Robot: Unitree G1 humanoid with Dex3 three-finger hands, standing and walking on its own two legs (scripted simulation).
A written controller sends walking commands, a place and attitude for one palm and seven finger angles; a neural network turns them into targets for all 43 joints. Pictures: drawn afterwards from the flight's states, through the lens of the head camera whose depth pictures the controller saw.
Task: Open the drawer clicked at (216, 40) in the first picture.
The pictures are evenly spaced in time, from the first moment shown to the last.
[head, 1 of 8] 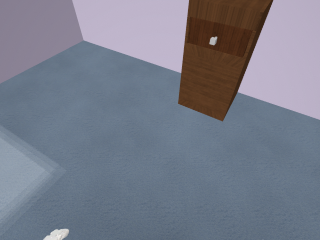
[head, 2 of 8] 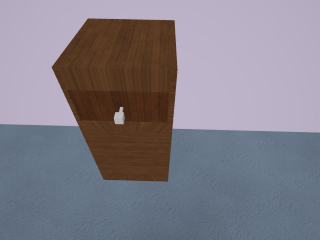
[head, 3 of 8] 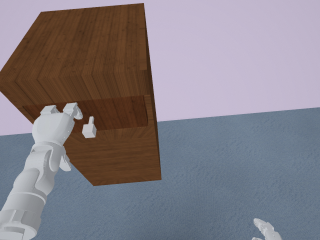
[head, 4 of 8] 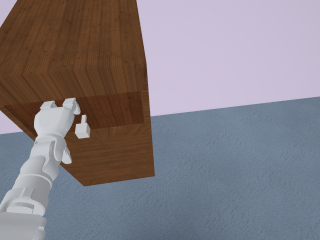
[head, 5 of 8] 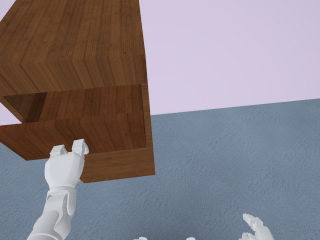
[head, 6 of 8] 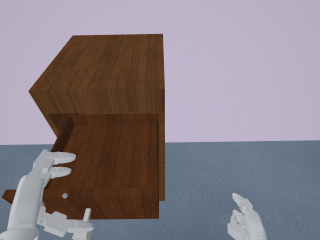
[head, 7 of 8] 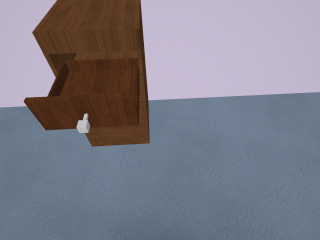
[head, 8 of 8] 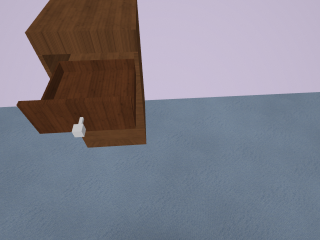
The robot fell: no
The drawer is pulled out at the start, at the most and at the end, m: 0.00 0.30 0.30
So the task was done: yes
